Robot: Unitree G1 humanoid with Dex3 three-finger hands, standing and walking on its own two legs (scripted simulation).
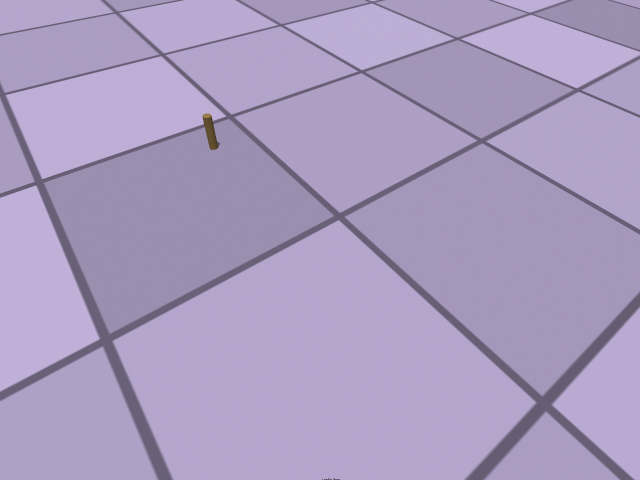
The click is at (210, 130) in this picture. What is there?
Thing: slim round
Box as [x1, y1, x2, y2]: [202, 113, 217, 149]
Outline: 206,113 202,116 209,146 211,149 214,149 217,147 212,120 210,114
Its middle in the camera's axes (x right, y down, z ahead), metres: -0.58 -0.57 +2.04
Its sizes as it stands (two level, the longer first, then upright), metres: 0.045 0.045 0.191
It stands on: the floor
